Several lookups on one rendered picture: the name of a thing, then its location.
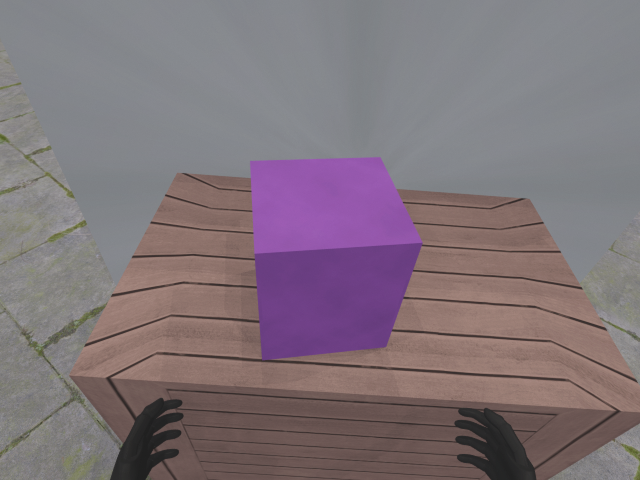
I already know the left robot hand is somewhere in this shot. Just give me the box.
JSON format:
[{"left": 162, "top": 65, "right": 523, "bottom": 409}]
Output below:
[{"left": 110, "top": 398, "right": 183, "bottom": 480}]

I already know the pedestal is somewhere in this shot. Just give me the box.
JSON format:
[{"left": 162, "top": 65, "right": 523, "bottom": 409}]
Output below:
[{"left": 69, "top": 173, "right": 640, "bottom": 480}]

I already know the carton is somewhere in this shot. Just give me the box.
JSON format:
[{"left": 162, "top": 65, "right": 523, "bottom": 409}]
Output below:
[{"left": 250, "top": 157, "right": 423, "bottom": 360}]

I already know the right robot hand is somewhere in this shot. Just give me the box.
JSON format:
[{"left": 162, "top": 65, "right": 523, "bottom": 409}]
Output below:
[{"left": 454, "top": 408, "right": 536, "bottom": 480}]

